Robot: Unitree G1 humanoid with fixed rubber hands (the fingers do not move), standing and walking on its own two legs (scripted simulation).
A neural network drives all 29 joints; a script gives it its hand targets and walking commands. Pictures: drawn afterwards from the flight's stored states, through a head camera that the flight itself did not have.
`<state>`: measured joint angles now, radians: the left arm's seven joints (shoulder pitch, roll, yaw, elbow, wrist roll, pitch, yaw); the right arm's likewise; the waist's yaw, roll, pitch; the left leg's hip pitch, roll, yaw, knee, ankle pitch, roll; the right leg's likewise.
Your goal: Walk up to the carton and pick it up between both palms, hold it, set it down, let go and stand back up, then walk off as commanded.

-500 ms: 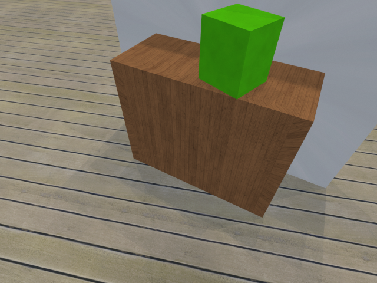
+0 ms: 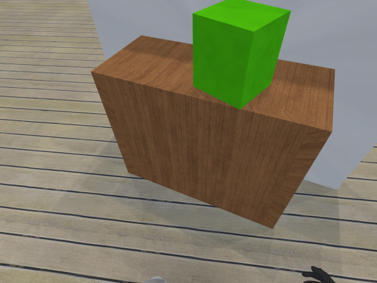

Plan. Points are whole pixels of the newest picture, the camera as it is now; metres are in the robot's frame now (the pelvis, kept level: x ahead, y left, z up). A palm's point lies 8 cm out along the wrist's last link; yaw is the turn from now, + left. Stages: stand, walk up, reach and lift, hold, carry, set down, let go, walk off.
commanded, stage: walk up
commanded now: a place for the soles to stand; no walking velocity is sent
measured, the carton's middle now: (236, 53) +0.81 -0.16 +0.11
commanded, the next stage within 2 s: none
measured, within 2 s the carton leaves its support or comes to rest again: neither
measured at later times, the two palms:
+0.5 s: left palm (34, 275) +0.19 +0.35 -0.08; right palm (307, 272) +0.20 -0.26 -0.11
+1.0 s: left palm (29, 233) +0.29 +0.41 -0.09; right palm (284, 261) +0.21 -0.20 -0.07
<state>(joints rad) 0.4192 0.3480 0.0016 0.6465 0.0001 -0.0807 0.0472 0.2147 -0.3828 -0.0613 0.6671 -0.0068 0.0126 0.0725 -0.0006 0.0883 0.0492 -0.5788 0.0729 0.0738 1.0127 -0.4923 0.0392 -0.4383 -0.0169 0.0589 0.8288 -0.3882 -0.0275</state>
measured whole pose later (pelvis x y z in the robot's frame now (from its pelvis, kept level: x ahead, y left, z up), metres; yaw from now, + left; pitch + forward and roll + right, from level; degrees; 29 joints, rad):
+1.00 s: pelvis +0.17 +0.13 +0.01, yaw -12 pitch -2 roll -2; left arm 0.37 0.38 0.00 0.67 0.00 -0.02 0.08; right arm 0.21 -0.38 -0.07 0.73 -0.01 -0.01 0.02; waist 0.00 0.00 0.12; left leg -0.40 0.07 0.17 0.80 -0.37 0.07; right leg -0.55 0.02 0.14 1.20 -0.41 -0.01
